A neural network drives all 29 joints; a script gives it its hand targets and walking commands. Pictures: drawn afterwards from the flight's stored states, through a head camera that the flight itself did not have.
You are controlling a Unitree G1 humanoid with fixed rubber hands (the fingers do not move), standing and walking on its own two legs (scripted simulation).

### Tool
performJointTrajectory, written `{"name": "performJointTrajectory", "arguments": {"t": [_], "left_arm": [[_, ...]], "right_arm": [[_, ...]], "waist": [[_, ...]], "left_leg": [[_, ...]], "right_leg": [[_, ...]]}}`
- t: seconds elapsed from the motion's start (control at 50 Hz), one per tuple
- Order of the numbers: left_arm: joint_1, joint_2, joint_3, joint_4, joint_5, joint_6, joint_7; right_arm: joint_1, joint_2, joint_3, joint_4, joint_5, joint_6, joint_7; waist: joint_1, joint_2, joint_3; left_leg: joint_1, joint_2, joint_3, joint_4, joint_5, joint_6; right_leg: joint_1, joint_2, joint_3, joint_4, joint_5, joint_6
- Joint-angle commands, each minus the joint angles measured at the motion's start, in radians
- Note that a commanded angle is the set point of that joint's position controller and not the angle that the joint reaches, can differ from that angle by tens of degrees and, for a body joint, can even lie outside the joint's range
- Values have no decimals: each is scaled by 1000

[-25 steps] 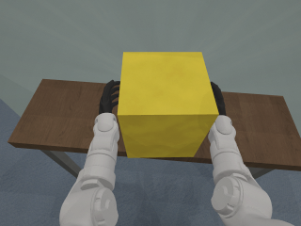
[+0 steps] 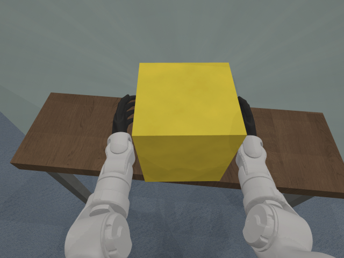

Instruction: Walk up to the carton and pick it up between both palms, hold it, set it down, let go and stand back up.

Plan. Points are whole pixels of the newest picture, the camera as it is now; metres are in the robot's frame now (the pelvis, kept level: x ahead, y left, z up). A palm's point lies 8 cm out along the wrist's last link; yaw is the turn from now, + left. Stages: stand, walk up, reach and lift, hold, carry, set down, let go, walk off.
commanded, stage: reach and lift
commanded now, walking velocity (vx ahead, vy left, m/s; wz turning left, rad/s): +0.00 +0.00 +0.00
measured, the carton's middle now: (183, 127) +0.43 -0.03 +0.02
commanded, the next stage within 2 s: none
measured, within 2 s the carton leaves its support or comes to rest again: leaves its support in 0.64 s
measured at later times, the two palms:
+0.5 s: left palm (121, 129) +0.40 +0.12 +0.05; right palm (247, 131) +0.39 -0.18 +0.05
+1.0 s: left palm (119, 131) +0.39 +0.13 +0.06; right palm (247, 130) +0.39 -0.17 +0.06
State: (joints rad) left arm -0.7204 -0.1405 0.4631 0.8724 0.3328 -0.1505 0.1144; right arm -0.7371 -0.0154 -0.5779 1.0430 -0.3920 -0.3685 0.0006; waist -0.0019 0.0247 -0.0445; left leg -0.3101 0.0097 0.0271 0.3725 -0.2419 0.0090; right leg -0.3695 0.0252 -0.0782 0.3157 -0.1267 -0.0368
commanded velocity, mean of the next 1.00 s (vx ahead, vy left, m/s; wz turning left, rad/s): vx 0.00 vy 0.00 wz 0.00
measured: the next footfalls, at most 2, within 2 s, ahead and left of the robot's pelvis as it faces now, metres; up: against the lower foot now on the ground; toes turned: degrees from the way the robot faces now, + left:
none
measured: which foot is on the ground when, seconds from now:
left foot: down 0.00-1.00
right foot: down 0.00-1.00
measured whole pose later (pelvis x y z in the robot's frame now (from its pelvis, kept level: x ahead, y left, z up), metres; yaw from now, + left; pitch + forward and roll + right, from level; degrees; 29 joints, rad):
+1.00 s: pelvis -0.01 -0.01 +0.00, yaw +1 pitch +12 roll -1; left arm -0.76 -0.03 0.34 1.07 0.13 -0.28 0.13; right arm -0.76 -0.05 -0.37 1.16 -0.23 -0.44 -0.11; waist -0.03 0.01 -0.12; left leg -0.39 0.02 0.02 0.41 -0.23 0.00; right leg -0.43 0.03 -0.11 0.32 -0.11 -0.05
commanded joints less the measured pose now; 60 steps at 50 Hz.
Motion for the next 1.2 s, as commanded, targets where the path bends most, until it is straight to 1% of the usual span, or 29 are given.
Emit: {"name": "performJointTrajectory", "arguments": {"t": [0.0,0.06,0.12,0.18,0.2,0.22,0.28,0.34,0.38,0.4,0.42,0.46,0.5,0.52,0.56,0.6,0.62,0.74,0.76,0.82,0.86,0.94,0.96,0.98,1.02,1.06,1.12,1.16,1.18], "left_arm": [[-578,-424,-294,-2,29,-96,-92],[-618,-432,-295,20,35,-128,-95],[-650,-425,-291,35,37,-149,-98],[-675,-427,-292,45,38,-157,-96],[-678,-425,-288,55,38,-157,-96],[-679,-420,-288,54,39,-159,-95],[-695,-415,-284,65,33,-164,-90],[-705,-414,-287,83,27,-164,-88],[-707,-412,-294,89,24,-166,-89],[-712,-417,-292,94,20,-166,-90],[-707,-412,-293,96,20,-168,-90],[-709,-419,-296,108,13,-173,-93],[-700,-418,-301,130,8,-179,-98],[-698,-424,-306,129,3,-183,-102],[-694,-431,-312,141,-1,-192,-107],[-699,-435,-327,147,-17,-199,-111],[-698,-442,-333,149,-21,-203,-113],[-710,-455,-373,163,-57,-211,-120],[-712,-461,-379,162,-63,-210,-120],[-727,-480,-419,133,-92,-208,-117],[-729,-488,-436,126,-102,-196,-113],[-737,-504,-478,73,-134,-171,-105],[-737,-500,-480,62,-137,-162,-100],[-731,-509,-492,48,-143,-150,-98],[-762,-518,-520,-2,-161,-132,-94],[-764,-518,-531,-21,-172,-111,-89],[-764,-533,-569,-82,-190,-69,-81],[-768,-528,-589,-134,-204,-38,-76],[-771,-528,-601,-157,-213,-20,-73]], "right_arm": [[-615,453,309,-21,-77,-138,102],[-647,459,294,-3,-90,-171,85],[-667,461,274,18,-106,-190,75],[-675,463,255,39,-116,-193,72],[-671,461,249,49,-122,-191,72],[-668,458,247,57,-122,-190,71],[-684,456,237,61,-126,-187,70],[-689,459,241,76,-129,-183,68],[-696,465,238,83,-125,-184,67],[-695,463,244,80,-131,-184,67],[-694,469,244,82,-128,-185,65],[-698,474,257,81,-126,-186,62],[-701,482,281,86,-118,-192,58],[-698,486,292,84,-118,-196,56],[-700,497,312,83,-108,-201,52],[-707,504,342,74,-96,-207,48],[-710,501,354,75,-91,-212,47],[-723,513,423,70,-50,-217,35],[-721,521,438,69,-40,-214,34],[-715,529,470,59,-12,-200,33],[-714,532,496,47,12,-184,33],[-712,549,544,9,66,-142,32],[-708,545,550,6,83,-128,34],[-711,548,565,-7,98,-114,33],[-701,561,581,-17,123,-83,34],[-704,562,605,-38,150,-56,36],[-719,576,646,-108,209,-8,34],[-716,583,675,-147,246,32,36],[-715,593,698,-172,274,53,33]], "waist": [[-14,-79,-684],[-16,-78,-684],[-19,-82,-685],[-12,-58,-684],[-17,-56,-679],[-7,-53,-680],[-3,-53,-693],[-1,-46,-702],[1,-43,-715],[-4,-49,-713],[2,-51,-718],[-6,-55,-732],[-3,-62,-742],[-11,-63,-747],[-3,-67,-762],[-12,-76,-774],[-9,-74,-777],[-20,-77,-775],[-18,-74,-783],[-32,-59,-798],[-34,-46,-799],[-30,-36,-801],[-35,-33,-797],[-33,-28,-788],[-41,-18,-790],[-41,-19,-785],[-38,-8,-772],[-41,-17,-773],[-36,-15,-768]], "left_leg": [[-161,21,60,-58,351,-42],[-159,18,66,-67,335,-42],[-145,15,69,-72,318,-42],[-130,13,79,-76,286,-45],[-122,12,81,-81,274,-47],[-122,11,84,-82,266,-46],[-125,11,85,-89,229,-44],[-126,7,90,-89,217,-43],[-135,5,89,-86,213,-41],[-135,5,85,-85,209,-40],[-138,2,87,-80,217,-37],[-148,1,82,-80,221,-37],[-162,-5,81,-73,225,-35],[-164,-6,78,-69,230,-34],[-174,-8,78,-68,237,-34],[-173,-11,68,-61,260,-31],[-174,-10,64,-54,273,-34],[-160,-13,48,-34,282,-33],[-161,-16,49,-30,278,-33],[-136,-14,38,-17,311,-39],[-114,-15,32,-10,324,-43],[-89,-12,20,4,344,-46],[-81,-13,17,7,345,-48],[-71,-13,14,7,350,-47],[-56,-15,7,13,357,-53],[-50,-17,-1,18,350,-48],[-29,-17,-8,17,359,-50],[-24,-16,-19,17,355,-46],[-12,-16,-21,17,363,-44]], "right_leg": [[661,-37,6,150,730,51],[643,-34,0,140,702,47],[608,-29,-5,121,644,46],[564,-24,-11,99,566,37],[554,-26,-14,92,539,36],[548,-25,-17,89,524,35],[532,-27,-15,78,468,31],[527,-29,-18,68,445,29],[522,-26,-18,72,442,30],[523,-29,-20,71,443,30],[527,-27,-19,75,461,33],[541,-29,-17,79,490,35],[565,-36,-11,96,533,41],[571,-35,-11,101,552,42],[585,-37,-7,115,597,46],[602,-40,-3,126,649,53],[598,-38,-4,128,660,52],[590,-35,-1,134,684,55],[592,-37,2,135,690,56],[583,-29,2,137,696,53],[574,-28,5,131,689,51],[553,-15,6,129,665,48],[553,-17,6,125,669,48],[555,-15,8,125,660,47],[549,-11,12,118,642,45],[543,-12,17,119,630,47],[557,-8,24,112,618,47],[571,-7,33,111,605,47],[575,-5,37,107,600,46]]}}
